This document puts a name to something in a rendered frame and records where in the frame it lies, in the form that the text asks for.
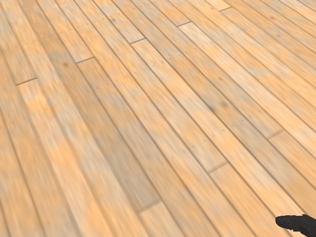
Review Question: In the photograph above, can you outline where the right robot hand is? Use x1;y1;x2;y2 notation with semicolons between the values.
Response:
276;214;316;237

